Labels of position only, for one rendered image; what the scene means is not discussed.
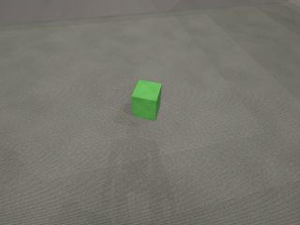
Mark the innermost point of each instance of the carton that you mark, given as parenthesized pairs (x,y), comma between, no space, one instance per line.
(146,100)

